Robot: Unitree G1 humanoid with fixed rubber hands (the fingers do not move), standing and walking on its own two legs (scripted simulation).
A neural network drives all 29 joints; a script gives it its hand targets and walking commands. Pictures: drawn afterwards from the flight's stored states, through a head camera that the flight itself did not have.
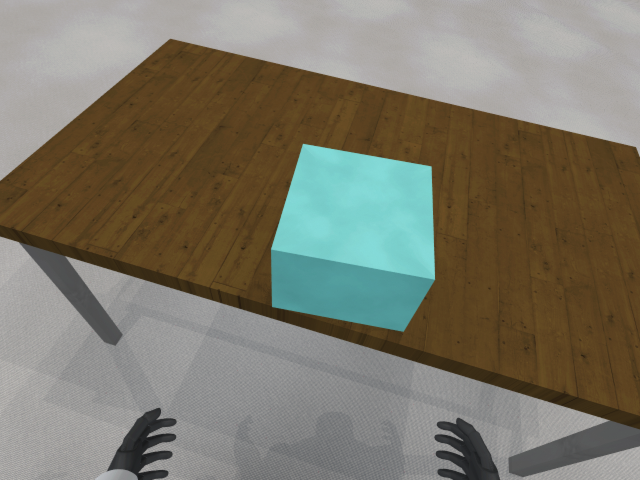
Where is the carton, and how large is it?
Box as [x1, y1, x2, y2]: [271, 144, 434, 331]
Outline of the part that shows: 303,144 271,248 272,306 403,331 434,280 431,166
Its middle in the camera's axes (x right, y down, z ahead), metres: +0.06 -0.01 +0.67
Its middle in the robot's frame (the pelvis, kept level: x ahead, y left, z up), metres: +0.50 -0.02 -0.05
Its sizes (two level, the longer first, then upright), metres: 0.237 0.228 0.166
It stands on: a table, 0.64 m high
